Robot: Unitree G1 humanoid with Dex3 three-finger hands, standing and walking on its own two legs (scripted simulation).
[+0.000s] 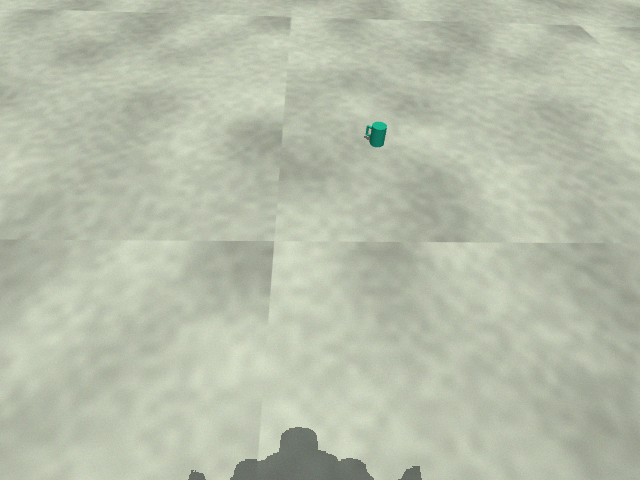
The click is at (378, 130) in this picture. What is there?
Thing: mug
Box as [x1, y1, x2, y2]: [366, 122, 386, 146]
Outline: 367,125 366,134 370,137 370,144 373,146 381,146 383,144 386,125 382,122 374,122 371,126
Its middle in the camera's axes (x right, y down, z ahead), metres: +0.29 -0.58 +2.10
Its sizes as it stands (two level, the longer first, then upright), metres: 0.112 0.078 0.109
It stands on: the floor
